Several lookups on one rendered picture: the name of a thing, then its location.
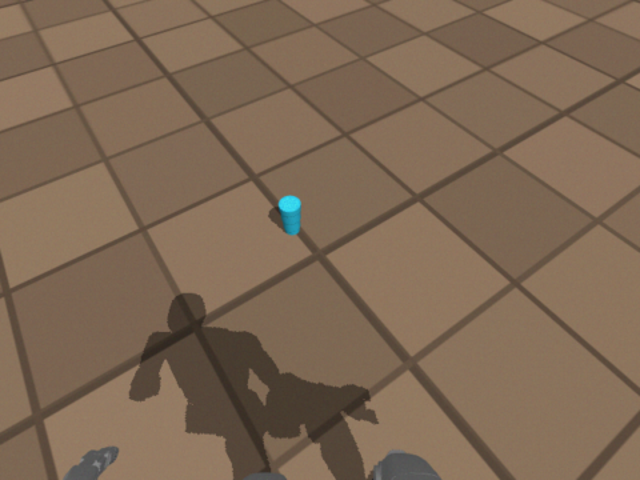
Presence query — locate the left robot hand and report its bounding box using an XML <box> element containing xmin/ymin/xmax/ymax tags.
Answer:
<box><xmin>63</xmin><ymin>446</ymin><xmax>119</xmax><ymax>480</ymax></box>

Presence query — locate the cup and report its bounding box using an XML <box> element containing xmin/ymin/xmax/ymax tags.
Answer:
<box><xmin>279</xmin><ymin>196</ymin><xmax>301</xmax><ymax>235</ymax></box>

